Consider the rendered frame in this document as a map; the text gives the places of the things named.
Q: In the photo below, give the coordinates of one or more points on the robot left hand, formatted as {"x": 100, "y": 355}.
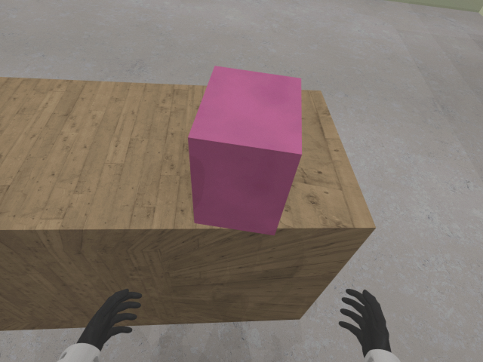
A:
{"x": 100, "y": 329}

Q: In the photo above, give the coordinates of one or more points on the robot right hand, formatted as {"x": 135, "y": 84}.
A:
{"x": 373, "y": 333}

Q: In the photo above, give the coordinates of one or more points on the pedestal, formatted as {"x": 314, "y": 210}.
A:
{"x": 96, "y": 197}

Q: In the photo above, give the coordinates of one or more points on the left robot forearm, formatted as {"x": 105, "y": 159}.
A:
{"x": 80, "y": 352}

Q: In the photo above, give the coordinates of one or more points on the carton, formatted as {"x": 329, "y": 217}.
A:
{"x": 245, "y": 145}

